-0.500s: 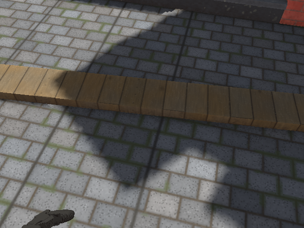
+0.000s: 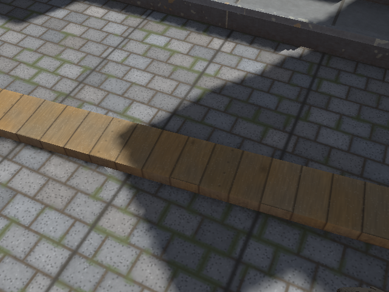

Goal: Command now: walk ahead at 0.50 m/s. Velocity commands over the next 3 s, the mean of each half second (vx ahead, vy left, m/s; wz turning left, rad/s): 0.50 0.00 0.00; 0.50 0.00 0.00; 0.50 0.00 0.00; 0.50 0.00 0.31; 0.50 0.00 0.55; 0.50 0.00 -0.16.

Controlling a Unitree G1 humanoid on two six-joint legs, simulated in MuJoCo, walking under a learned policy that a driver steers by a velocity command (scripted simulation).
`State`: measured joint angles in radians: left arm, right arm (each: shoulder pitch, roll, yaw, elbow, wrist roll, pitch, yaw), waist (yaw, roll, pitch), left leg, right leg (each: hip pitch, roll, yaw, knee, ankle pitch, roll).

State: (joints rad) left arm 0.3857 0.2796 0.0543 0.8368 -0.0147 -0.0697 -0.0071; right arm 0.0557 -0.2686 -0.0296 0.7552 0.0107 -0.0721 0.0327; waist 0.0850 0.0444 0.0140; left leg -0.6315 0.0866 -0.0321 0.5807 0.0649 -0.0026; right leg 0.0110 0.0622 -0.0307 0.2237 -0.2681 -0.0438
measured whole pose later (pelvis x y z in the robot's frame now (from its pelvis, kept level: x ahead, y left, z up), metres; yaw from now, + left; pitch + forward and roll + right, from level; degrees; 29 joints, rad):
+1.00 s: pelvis +0.55 -0.02 +0.01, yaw +0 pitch +1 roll -1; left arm 0.35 0.26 0.05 0.90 0.00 -0.08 -0.01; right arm 0.10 -0.28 -0.05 0.83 0.01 -0.06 0.01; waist 0.07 0.04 0.01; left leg -0.67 0.12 -0.03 0.73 0.00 -0.02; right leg -0.04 0.06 -0.05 0.21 -0.20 -0.06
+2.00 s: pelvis +1.05 +0.04 +0.05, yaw +11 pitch -1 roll -4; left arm 0.25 0.28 0.12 0.94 -0.05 -0.13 -0.02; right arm 0.08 -0.28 -0.09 0.82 0.02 0.01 0.04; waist 0.02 0.03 0.02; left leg -0.38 0.07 0.07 0.59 -0.03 0.12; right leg -0.07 -0.08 -0.26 0.47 -0.31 0.04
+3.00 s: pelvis +1.53 +0.25 +0.01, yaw +20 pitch +1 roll +0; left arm 0.27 0.30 0.07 0.92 0.04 -0.02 -0.04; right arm 0.23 -0.21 -0.04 0.83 -0.04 -0.08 0.00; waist 0.02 -0.05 -0.01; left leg -0.19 0.01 0.08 0.36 -0.19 0.02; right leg -0.54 -0.05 0.00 1.07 -0.29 -0.02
